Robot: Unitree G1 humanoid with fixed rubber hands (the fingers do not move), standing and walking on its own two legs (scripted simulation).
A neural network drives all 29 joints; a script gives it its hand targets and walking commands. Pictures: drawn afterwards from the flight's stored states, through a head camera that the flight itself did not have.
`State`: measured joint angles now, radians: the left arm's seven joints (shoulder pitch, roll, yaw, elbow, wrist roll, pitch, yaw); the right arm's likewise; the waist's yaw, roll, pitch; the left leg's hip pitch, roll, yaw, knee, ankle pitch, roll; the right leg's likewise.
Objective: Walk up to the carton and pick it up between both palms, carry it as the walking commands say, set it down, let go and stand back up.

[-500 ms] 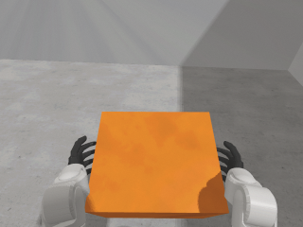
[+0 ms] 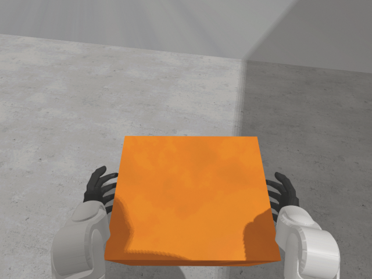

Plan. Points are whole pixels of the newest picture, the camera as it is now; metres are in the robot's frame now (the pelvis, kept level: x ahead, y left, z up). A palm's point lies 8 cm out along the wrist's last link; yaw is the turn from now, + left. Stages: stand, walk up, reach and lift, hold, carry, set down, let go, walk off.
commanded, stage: carry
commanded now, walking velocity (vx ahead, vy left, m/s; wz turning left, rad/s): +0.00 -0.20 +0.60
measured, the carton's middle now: (190, 204) +0.29 -0.01 +0.01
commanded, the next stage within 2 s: none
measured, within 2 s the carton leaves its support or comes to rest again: neither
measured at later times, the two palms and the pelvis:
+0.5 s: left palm (96, 217) +0.23 +0.17 +0.08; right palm (272, 189) +0.29 -0.18 +0.06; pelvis +0.02 -0.05 -0.01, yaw +12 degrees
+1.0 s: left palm (96, 278) +0.13 +0.15 +0.08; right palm (268, 190) +0.29 -0.17 +0.06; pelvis -0.01 -0.13 -0.01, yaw +29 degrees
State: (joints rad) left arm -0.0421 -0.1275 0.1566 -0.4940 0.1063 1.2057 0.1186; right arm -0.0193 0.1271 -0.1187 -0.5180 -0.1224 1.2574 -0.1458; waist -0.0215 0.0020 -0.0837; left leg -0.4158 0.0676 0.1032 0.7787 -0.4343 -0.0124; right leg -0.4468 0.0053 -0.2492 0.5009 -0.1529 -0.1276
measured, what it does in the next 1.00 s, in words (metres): steps to the right, turning left: left foot, then right foot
